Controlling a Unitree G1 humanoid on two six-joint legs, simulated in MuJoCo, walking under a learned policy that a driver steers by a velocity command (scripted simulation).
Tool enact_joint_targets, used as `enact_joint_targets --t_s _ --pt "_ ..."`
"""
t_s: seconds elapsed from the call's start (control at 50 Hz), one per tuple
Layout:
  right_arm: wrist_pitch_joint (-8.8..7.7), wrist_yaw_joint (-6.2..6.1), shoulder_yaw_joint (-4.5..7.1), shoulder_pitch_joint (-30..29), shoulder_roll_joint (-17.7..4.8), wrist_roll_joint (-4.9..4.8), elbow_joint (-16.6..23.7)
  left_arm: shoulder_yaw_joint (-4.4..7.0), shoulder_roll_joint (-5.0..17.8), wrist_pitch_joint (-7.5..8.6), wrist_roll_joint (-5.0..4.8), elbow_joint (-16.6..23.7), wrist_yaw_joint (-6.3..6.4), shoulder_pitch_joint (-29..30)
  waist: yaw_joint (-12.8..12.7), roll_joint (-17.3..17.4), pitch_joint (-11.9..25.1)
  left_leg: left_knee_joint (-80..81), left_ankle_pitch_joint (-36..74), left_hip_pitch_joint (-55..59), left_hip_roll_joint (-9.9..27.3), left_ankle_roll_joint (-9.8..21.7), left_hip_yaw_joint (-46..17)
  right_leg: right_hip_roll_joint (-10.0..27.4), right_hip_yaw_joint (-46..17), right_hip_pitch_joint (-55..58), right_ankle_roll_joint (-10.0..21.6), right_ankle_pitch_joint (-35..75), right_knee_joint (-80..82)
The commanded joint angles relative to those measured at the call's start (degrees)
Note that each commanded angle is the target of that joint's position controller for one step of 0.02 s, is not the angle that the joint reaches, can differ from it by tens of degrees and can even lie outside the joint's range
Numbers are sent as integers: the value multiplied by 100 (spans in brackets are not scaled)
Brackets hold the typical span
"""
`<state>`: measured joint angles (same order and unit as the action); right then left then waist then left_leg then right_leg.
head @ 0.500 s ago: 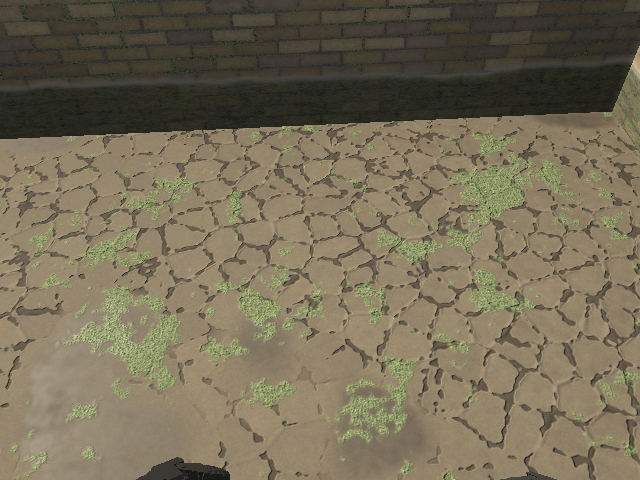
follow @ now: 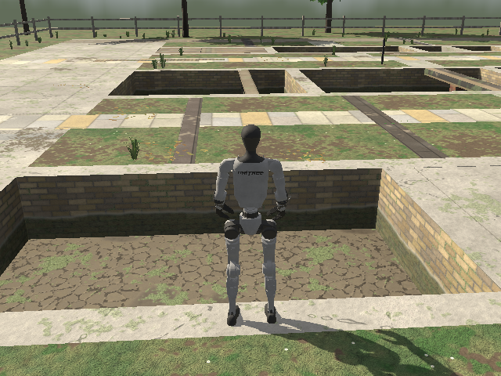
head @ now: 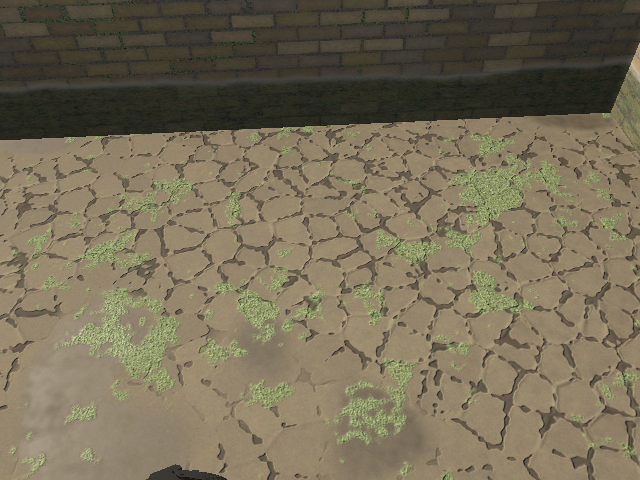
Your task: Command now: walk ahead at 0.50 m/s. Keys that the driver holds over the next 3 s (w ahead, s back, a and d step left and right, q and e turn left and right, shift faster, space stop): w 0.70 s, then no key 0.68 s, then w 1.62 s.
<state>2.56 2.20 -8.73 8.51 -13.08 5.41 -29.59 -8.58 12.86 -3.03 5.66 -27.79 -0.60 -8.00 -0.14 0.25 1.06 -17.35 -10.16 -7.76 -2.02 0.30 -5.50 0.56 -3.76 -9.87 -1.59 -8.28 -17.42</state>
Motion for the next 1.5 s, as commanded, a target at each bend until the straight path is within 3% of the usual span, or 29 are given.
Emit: enact_joint_targets --t_s 0.02,0.04,0.12,0.24,0.26,0.38,0.4,0.46,0.48,0.52,0.54,0.62,0.64,0.7,0.72,0.78,0.98,1.0,1.3,1.38,1.5 --pt "-96 -16 148 -384 -432 0 527 159 449 96 1 548 20 417 0 -27 464 225 835 82 441 215 -518 304 -402 216 161 660 179" --pt "-58 -62 141 -290 -396 6 472 181 522 80 -14 511 58 354 38 -222 401 251 906 1 411 204 -462 253 -363 289 185 787 170" --pt "-52 -75 143 -300 -419 18 434 177 464 49 -17 515 91 297 9 -25 438 282 911 -35 391 181 -421 254 -373 416 192 796 153" --pt "-51 -80 135 -294 -398 14 403 185 462 43 -10 517 94 266 12 -2 423 302 880 -12 386 191 -421 234 -360 391 174 746 181" --pt "-87 -41 142 -371 -435 17 447 161 388 59 2 553 57 317 -24 196 481 280 801 77 413 204 -477 282 -400 318 147 625 202" --pt "-87 -43 139 -313 -420 6 459 162 439 85 3 531 25 316 13 -25 431 276 796 140 424 222 -516 270 -391 192 143 644 242" --pt "-48 -88 133 -219 -390 9 407 182 508 73 -11 494 63 254 50 -242 370 304 866 50 392 208 -463 220 -353 273 166 772 230" --pt "-44 -95 136 -227 -420 20 380 174 452 50 -17 497 94 209 20 -80 393 334 859 0 371 178 -425 232 -373 389 183 804 210" --pt "-83 -48 142 -325 -447 21 430 154 380 56 -2 536 61 265 -23 158 452 311 781 75 398 195 -476 279 -413 325 157 647 227" --pt "-98 -32 135 -363 -392 3 458 169 434 63 4 532 42 301 -14 56 413 305 744 81 413 224 -510 267 -399 237 135 555 258" --pt "-61 -76 128 -263 -355 0 409 192 513 53 -6 495 76 246 30 -201 344 328 817 11 387 215 -464 217 -357 284 155 689 252" --pt "-49 -90 136 -238 -405 20 372 181 451 43 -16 499 101 200 14 -34 403 343 865 5 371 185 -425 226 -377 400 175 776 223" --pt "-87 -46 141 -327 -431 21 420 160 379 53 -2 535 65 259 -26 182 464 318 778 87 397 202 -479 272 -414 330 150 630 240" --pt "-98 -37 135 -335 -388 2 449 172 441 67 4 527 37 291 -3 21 414 307 742 116 414 230 -518 259 -398 208 132 574 276" --pt "-53 -81 141 -127 -375 -13 335 203 526 55 -20 430 71 131 38 -218 378 371 912 79 409 230 -497 238 -391 319 171 801 301" --pt "-18 -92 227 211 -510 -89 75 265 549 26 -117 213 92 -220 17 -70 381 484 1093 189 437 250 -495 294 -465 542 257 984 361" --pt "91 -164 444 739 -451 -300 -526 503 514 -50 -298 -327 113 -763 9 -41 28 799 888 280 398 330 -454 240 -431 442 297 571 653" --pt "104 -191 470 771 -466 -269 -523 508 518 -33 -283 -393 103 -828 11 -52 46 817 928 284 427 313 -448 231 -399 458 313 507 671" --pt "154 -349 595 1511 -431 -388 -993 642 518 -14 -400 -986 172 -1566 42 17 -152 902 1160 284 327 283 -346 140 -318 470 327 683 773" --pt "157 -365 609 1629 -405 -389 -1086 659 476 -23 -411 -1075 184 -1648 48 -34 -210 909 1180 258 315 273 -327 121 -303 472 335 773 794" --pt "95 -430 496 1317 -253 -267 -835 558 336 5 -292 -831 263 -1330 38 -39 -241 971 597 87 157 186 -210 -28 -209 475 262 402 845"
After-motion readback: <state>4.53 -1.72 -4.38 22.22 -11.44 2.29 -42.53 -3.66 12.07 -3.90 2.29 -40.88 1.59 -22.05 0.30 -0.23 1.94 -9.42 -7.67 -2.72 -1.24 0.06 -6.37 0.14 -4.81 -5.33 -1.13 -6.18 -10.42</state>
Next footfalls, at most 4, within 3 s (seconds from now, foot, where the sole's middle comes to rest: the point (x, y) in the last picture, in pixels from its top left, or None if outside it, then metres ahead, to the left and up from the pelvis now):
none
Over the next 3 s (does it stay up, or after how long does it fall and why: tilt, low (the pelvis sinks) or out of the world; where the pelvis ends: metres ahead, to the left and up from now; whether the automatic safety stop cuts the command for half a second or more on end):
stays up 0.01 0.00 0.00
